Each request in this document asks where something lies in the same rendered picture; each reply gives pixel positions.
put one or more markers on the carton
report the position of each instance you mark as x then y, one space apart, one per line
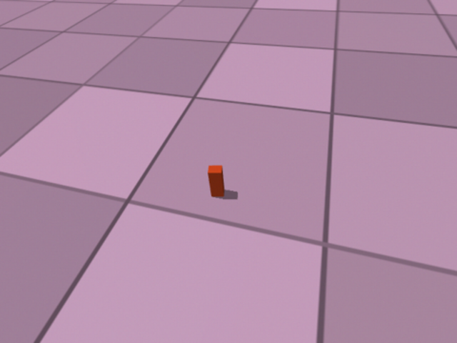
216 181

